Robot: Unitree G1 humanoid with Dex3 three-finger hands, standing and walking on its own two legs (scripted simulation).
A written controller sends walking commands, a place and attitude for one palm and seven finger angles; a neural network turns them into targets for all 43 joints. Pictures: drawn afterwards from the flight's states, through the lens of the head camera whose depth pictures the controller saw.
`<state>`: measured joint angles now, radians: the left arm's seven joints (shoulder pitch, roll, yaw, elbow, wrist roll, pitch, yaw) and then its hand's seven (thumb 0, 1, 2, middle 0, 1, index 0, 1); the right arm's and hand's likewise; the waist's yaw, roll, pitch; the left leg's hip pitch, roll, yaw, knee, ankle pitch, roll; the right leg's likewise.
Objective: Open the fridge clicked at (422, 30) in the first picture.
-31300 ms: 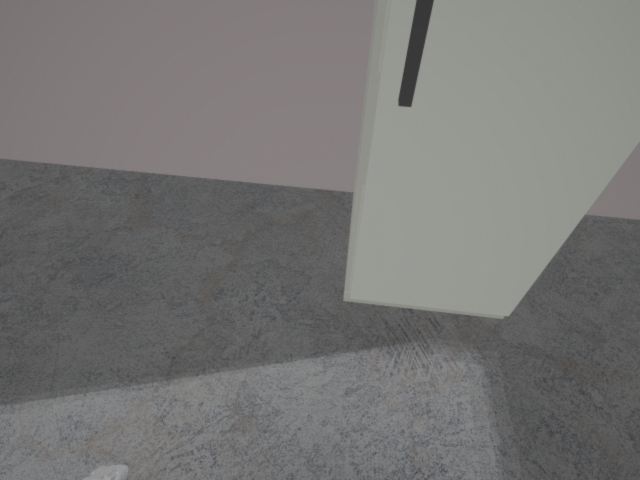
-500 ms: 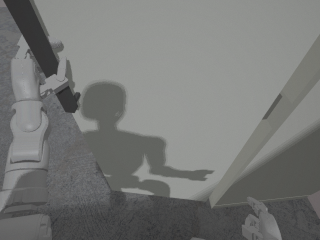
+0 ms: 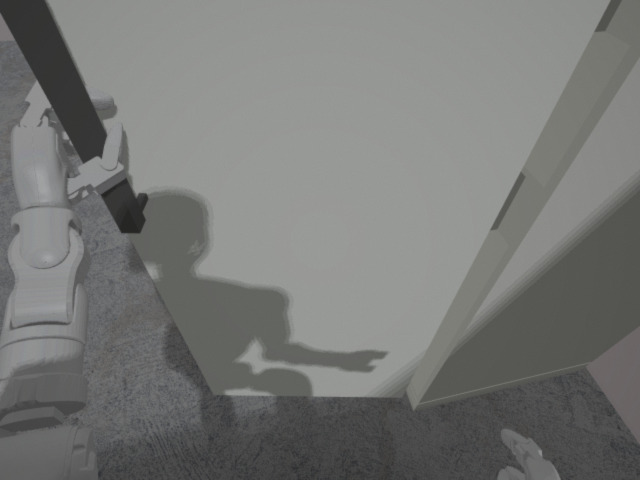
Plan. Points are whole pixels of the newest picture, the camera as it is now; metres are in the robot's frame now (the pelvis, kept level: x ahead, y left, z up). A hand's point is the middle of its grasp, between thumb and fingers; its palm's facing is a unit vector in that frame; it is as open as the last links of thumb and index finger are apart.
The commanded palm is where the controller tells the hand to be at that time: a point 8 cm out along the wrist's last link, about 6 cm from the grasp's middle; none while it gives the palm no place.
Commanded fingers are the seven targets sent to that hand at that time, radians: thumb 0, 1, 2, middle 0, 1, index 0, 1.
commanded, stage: stop walking and hold the door back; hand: left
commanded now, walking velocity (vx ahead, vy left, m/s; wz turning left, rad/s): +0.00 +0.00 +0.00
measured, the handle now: (81, 93) +0.43 +0.25 +0.27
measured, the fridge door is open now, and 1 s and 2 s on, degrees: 77 77 77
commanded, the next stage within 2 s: loosen the grip on the handle in 0.22 s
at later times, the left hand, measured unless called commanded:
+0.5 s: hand (107, 155) +0.40 +0.23 +0.22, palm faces +0.32 -0.93 -0.18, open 7.5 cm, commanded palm +0.34 +0.28 +0.22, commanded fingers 0.00 -0.31 0.32 -0.45 -1.40 -0.45 -1.40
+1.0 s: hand (83, 170) +0.38 +0.25 +0.21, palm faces +0.40 -0.90 -0.18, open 14.5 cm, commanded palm +0.34 +0.30 +0.22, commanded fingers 0.00 -0.55 0.20 -0.25 -1.15 -0.25 -1.15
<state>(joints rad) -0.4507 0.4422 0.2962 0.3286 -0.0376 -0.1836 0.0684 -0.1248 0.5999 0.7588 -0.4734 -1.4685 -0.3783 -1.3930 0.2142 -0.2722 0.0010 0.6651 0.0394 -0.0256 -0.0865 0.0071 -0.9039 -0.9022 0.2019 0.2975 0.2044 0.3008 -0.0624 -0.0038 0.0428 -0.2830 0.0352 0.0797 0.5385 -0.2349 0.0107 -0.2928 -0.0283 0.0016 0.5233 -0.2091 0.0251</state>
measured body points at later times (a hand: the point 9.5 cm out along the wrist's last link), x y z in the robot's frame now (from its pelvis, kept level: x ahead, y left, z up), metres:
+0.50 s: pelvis +0.00 -0.01 +0.00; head +0.00 -0.01 +0.45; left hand +0.37 +0.28 +0.23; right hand +0.14 -0.26 -0.09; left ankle +0.03 +0.11 -0.73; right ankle +0.04 -0.14 -0.73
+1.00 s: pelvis +0.03 -0.03 +0.00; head +0.05 -0.04 +0.45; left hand +0.35 +0.30 +0.22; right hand +0.21 -0.27 -0.10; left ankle +0.03 +0.11 -0.73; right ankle +0.04 -0.14 -0.73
